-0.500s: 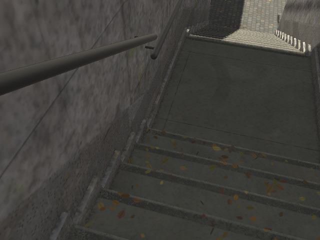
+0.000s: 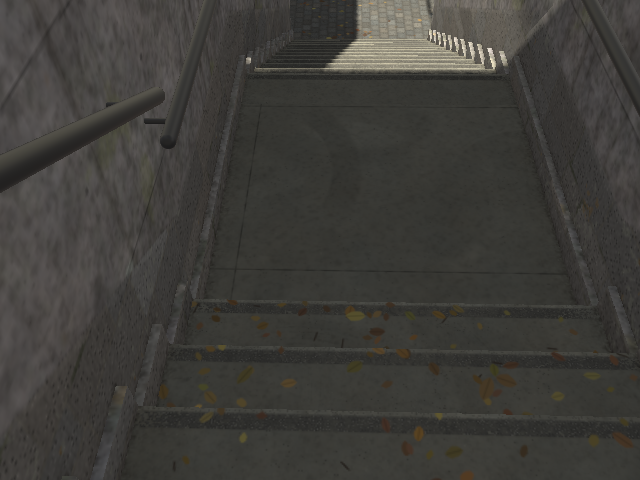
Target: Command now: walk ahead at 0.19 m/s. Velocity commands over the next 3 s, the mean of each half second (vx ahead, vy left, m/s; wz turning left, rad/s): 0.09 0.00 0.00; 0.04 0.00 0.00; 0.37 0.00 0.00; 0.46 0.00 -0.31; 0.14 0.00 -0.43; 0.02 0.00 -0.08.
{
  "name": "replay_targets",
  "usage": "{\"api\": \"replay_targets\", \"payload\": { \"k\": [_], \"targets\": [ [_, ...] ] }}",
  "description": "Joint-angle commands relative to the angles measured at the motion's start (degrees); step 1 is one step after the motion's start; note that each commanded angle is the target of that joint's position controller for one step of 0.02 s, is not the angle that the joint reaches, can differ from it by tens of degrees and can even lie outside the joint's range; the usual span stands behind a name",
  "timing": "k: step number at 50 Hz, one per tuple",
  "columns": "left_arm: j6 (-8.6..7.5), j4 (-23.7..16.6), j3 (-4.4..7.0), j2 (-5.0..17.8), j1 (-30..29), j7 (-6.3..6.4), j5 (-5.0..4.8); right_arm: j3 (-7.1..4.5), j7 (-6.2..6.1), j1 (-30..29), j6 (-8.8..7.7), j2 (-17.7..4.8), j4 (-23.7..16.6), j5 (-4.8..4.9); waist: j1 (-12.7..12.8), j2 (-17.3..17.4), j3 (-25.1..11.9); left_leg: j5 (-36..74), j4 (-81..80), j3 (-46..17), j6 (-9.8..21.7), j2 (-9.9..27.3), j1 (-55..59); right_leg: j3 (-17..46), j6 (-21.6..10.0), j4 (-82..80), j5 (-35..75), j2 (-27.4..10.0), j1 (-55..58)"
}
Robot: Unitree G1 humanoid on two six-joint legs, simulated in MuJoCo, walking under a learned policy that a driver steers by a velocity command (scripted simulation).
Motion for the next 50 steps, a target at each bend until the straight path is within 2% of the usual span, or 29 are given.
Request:
{"api": "replay_targets", "payload": {
  "k": [1,2,3,4,5,6,7,9,10,11,12,13,14,15,16,17,18,19,20,23,25,32,35,40,44,45,47,48,50],
  "targets": [
    [1.47,6.35,5.36,14.62,33.18,-0.34,2.87,-1.11,3.5,-5.92,-0.71,-6.11,-10.5,1.56,16.28,-1.27,-18.24,-3.3,26.81,-4.29,-3.71,3.89,-52.47,18.0,-20.51,16.27,67.18,-26.63,59.22],
    [1.85,3.82,3.58,10.59,24.1,-0.35,2.54,-1.17,2.5,-7.15,-0.88,-6.44,-10.54,1.32,12.02,5.07,-12.68,2.65,17.32,-5.12,-4.87,8.38,-47.83,18.1,-18.18,13.15,54.75,-24.41,41.55],
    [1.65,0.95,0.79,4.82,11.47,-1.22,0.87,-0.09,1.55,-5.57,-0.95,-2.74,-10.92,0.24,4.0,5.92,-5.3,11.15,2.29,-8.38,-4.2,11.38,-35.18,12.31,-14.05,8.06,40.81,-20.19,19.12],
    [1.01,-0.13,-0.7,1.31,7.46,-1.84,-0.06,0.94,1.67,-3.73,-0.45,1.17,-8.17,0.64,0.1,1.49,2.05,15.33,-0.19,-5.68,-5.64,10.94,-18.32,6.97,-12.82,2.63,43.38,-15.35,-3.83],
    [-0.43,-1.01,-0.04,1.7,6.24,-0.38,-0.01,0.82,1.87,0.56,-0.05,2.04,-6.49,-0.53,-0.35,-1.82,4.03,30.28,-6.27,-3.87,-4.49,10.08,-12.72,2.16,-12.69,0.38,34.2,-9.05,-14.46],
    [-1.38,-1.16,0.06,2.8,5.15,0.05,-0.07,0.31,2.62,2.71,0.16,0.26,-4.57,-1.55,-0.96,-0.67,4.42,41.26,-13.9,-2.97,-4.74,9.39,-10.26,0.18,-12.67,2.04,26.5,-6.71,-18.56],
    [-1.86,-2.02,0.11,4.4,3.73,-0.09,-0.34,-0.37,3.47,6.13,0.19,-0.22,-2.61,-2.48,-2.1,3.61,1.39,51.72,-26.67,-0.97,-4.59,9.47,-3.36,-2.41,-11.1,3.44,19.05,-4.48,-21.43],
    [-1.93,-1.44,0.97,9.42,2.14,-1.01,0.37,-1.84,3.95,4.29,-0.12,-2.89,-3.07,-2.2,-2.43,-2.43,-0.12,52.09,-30.36,1.76,-5.54,7.71,8.38,0.87,-10.04,5.96,17.11,-5.05,-26.79],
    [-1.56,-0.94,0.85,10.1,2.64,-1.55,-0.28,-2.79,3.37,4.0,-0.76,-4.77,-3.85,-1.23,-3.13,-2.03,-1.08,49.63,-32.61,1.29,-5.98,6.95,10.35,3.15,-10.06,7.53,17.72,-7.2,-24.61],
    [-1.28,-0.99,0.43,9.05,1.4,-2.22,-0.93,-3.66,2.44,4.36,-1.44,-6.22,-3.95,-0.24,-3.97,-0.79,-0.85,48.0,-39.29,0.99,-6.36,6.96,12.19,4.86,-9.13,9.91,17.3,-8.58,-20.89],
    [-1.08,-1.53,0.04,8.49,-1.2,-2.76,-0.47,-4.09,1.52,5.99,-2.16,-7.06,-3.23,-0.73,-4.82,-0.5,-1.09,50.63,-38.7,-0.69,-5.99,7.33,15.27,7.36,-8.03,14.06,20.9,-9.94,-19.05],
    [-0.35,-0.98,0.78,6.77,5.41,-3.4,-5.13,-4.16,0.59,-5.37,-2.26,-9.72,-6.75,1.51,1.27,8.48,-1.88,62.55,-56.18,-1.52,-3.16,8.82,8.46,4.27,-2.93,15.19,8.03,-5.19,-7.55],
    [0.68,0.94,3.21,10.11,18.66,-2.05,-5.33,-3.76,0.84,-17.0,-2.2,-12.59,-9.92,2.2,12.49,11.67,-2.05,62.22,-59.32,-4.08,1.73,9.6,3.84,0.14,0.62,14.25,-5.5,0.31,-0.59],
    [1.43,0.94,4.17,11.58,17.71,-0.93,-4.76,-3.8,1.41,-22.01,-2.08,-13.22,-11.98,1.66,12.99,9.5,-1.72,54.67,-62.19,-3.75,2.63,9.45,2.22,-1.51,2.43,13.75,-15.19,1.94,1.45],
    [1.39,1.82,3.92,9.17,18.13,0.1,-4.09,-3.76,2.31,-24.18,-1.76,-12.17,-12.98,1.62,12.82,6.59,-2.21,44.15,-61.94,-3.45,1.87,8.99,1.64,-2.84,3.51,12.74,-19.69,2.89,1.12],
    [1.52,2.57,3.53,6.93,16.76,0.66,-4.42,-3.53,4.04,-21.94,-1.66,-10.2,-11.91,2.35,11.42,8.21,2.31,35.03,-64.58,-6.3,1.77,9.28,-4.5,-4.35,5.42,12.44,-22.84,3.08,1.85],
    [1.5,3.37,3.27,5.95,15.48,0.74,-4.63,-4.23,4.81,-20.33,-1.46,-11.46,-10.95,2.92,9.9,6.39,4.52,35.29,-65.17,-5.87,1.56,9.17,-4.7,-3.69,5.43,11.91,-21.4,3.11,1.83],
    [1.11,3.57,3.18,5.43,14.86,0.79,-4.71,-4.95,5.15,-19.17,-1.33,-12.96,-10.6,2.95,8.8,5.5,3.55,40.56,-63.63,-4.97,2.18,9.11,-3.02,-2.62,5.17,11.17,-16.52,2.91,2.71],
    [0.72,3.57,3.44,5.9,14.36,0.92,-4.97,-5.22,5.13,-18.77,-1.12,-12.9,-10.49,2.24,7.88,5.21,1.32,45.47,-62.2,-3.8,2.61,8.86,-0.36,-1.88,4.64,10.2,-11.98,2.56,3.97],
    [0.07,3.08,4.19,7.12,10.81,1.03,-4.63,-5.42,4.16,-19.95,-0.95,-11.22,-10.79,1.33,6.01,3.52,-2.95,57.45,-57.91,-0.2,2.08,7.0,6.06,-1.36,3.85,9.04,-0.68,2.74,5.11],
    [0.19,3.16,4.38,7.46,10.23,0.89,-4.63,-5.62,3.88,-19.52,-0.65,-11.41,-10.65,1.68,5.82,3.71,-4.01,62.5,-56.89,0.47,1.96,6.83,8.23,-1.55,4.08,9.36,1.8,3.1,4.99],
    [0.31,3.83,4.7,7.94,10.43,1.17,-4.14,-6.6,3.71,-23.05,-0.81,-13.06,-10.84,1.57,6.21,4.23,-1.82,56.44,-57.93,0.95,1.81,7.0,7.24,-1.43,4.58,9.21,-2.71,2.83,3.55],
    [0.53,3.96,4.9,8.58,9.99,1.14,-3.94,-6.48,3.77,-23.92,-0.92,-12.6,-10.46,1.54,6.4,4.1,-1.46,55.95,-58.34,0.8,1.71,6.63,7.87,-1.52,4.59,9.03,-3.55,2.59,3.21],
    [0.75,4.81,4.79,7.69,10.14,1.04,-3.88,-6.86,3.35,-23.91,-0.87,-13.98,-9.51,1.47,6.75,3.15,-0.92,53.49,-59.12,1.27,1.76,6.44,7.46,-1.62,4.34,8.73,-4.41,2.51,3.98],
    [0.8,5.56,4.77,7.84,10.4,0.98,-3.76,-6.79,3.02,-23.34,-0.72,-13.21,-8.69,1.38,6.8,2.9,-0.18,50.41,-59.8,1.69,1.61,6.11,6.12,-1.57,4.07,8.28,-4.69,2.53,5.18],
    [0.95,5.83,5.06,8.47,11.28,1.02,-3.57,-7.09,2.79,-22.05,-0.55,-13.82,-8.06,1.31,6.78,3.16,0.02,43.73,-61.5,1.24,2.28,6.47,5.97,-1.87,3.76,7.62,-10.09,2.81,5.43],
    [1.29,5.58,6.15,10.12,11.74,1.87,-1.76,-9.06,1.52,-19.06,-0.37,-17.82,-7.03,-0.21,5.56,4.43,3.98,18.07,-66.48,-2.82,7.06,8.6,4.16,-1.93,1.23,8.66,-28.52,3.71,1.95],
    [1.26,5.48,6.0,8.49,12.4,2.48,-0.87,-9.53,0.77,-17.3,-0.51,-17.69,-6.45,-0.93,4.92,5.13,6.22,8.45,-68.67,-6.5,10.06,10.96,3.13,-0.88,-0.64,10.26,-33.3,3.23,-0.25],
    [0.38,5.57,4.72,3.12,13.98,3.55,-0.36,-8.79,-0.64,-13.63,-1.08,-13.41,-5.37,-1.26,4.11,7.54,6.38,4.32,-71.09,-14.43,15.45,16.49,4.68,-0.31,-2.65,15.88,-31.86,2.43,-1.98]
  ]
}}
Next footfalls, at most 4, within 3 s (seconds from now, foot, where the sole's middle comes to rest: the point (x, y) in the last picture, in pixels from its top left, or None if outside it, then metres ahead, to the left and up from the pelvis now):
0.24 left None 0.14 0.14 -0.79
1.52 left None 0.42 0.14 -0.94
2.00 right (360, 431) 0.73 -0.14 -1.09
2.30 left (277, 420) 0.78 0.08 -1.09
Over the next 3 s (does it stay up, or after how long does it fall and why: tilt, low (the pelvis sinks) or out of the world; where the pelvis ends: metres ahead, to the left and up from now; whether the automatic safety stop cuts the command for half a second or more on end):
stays up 0.81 -0.02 -0.47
